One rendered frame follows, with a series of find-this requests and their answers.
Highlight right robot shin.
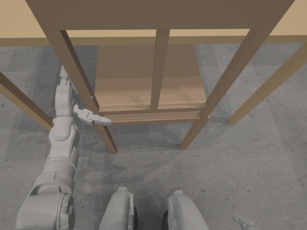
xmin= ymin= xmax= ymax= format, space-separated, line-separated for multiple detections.
xmin=168 ymin=190 xmax=183 ymax=230

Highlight robot right hand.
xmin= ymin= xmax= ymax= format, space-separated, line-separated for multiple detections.
xmin=231 ymin=214 xmax=260 ymax=230

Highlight robot shin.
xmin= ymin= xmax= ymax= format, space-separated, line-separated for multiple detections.
xmin=118 ymin=187 xmax=134 ymax=230
xmin=168 ymin=190 xmax=183 ymax=230

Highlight left robot upper arm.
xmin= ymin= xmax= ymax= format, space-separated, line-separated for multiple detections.
xmin=17 ymin=192 xmax=75 ymax=230

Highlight robot left hand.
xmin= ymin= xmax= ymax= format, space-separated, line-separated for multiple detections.
xmin=55 ymin=65 xmax=113 ymax=126

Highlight left robot shin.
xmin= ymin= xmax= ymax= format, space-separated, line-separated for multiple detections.
xmin=118 ymin=187 xmax=134 ymax=230

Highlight robot left forearm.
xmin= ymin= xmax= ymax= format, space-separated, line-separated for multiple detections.
xmin=15 ymin=116 xmax=80 ymax=230

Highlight chair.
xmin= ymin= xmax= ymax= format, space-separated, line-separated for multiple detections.
xmin=25 ymin=0 xmax=295 ymax=154

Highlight table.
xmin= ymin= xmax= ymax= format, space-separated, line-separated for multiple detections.
xmin=0 ymin=0 xmax=307 ymax=131

